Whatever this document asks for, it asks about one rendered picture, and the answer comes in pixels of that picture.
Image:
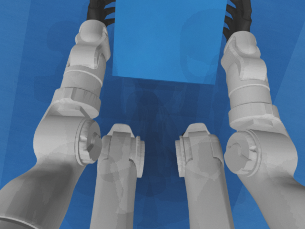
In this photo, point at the robot shin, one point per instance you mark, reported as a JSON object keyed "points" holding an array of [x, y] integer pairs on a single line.
{"points": [[215, 143], [106, 140]]}

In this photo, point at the left robot shin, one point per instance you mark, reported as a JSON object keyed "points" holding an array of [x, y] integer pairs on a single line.
{"points": [[106, 140]]}

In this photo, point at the carton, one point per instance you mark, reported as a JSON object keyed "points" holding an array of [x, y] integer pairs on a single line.
{"points": [[168, 40]]}

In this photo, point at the robot right hand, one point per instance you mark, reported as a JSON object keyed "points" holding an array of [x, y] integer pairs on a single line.
{"points": [[241, 17]]}

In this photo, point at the robot right upper arm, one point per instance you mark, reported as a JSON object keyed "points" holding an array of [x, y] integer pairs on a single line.
{"points": [[265, 163]]}

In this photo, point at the left robot forearm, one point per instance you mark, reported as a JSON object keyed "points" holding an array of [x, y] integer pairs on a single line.
{"points": [[84, 74]]}

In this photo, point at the robot left upper arm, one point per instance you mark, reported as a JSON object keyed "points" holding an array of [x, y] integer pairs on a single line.
{"points": [[39, 198]]}

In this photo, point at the right robot forearm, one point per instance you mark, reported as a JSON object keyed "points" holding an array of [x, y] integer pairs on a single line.
{"points": [[248, 87]]}

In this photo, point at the right robot shin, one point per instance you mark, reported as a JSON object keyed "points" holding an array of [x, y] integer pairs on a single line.
{"points": [[215, 143]]}

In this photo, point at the robot left hand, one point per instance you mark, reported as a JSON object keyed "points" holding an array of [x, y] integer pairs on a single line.
{"points": [[96, 11]]}

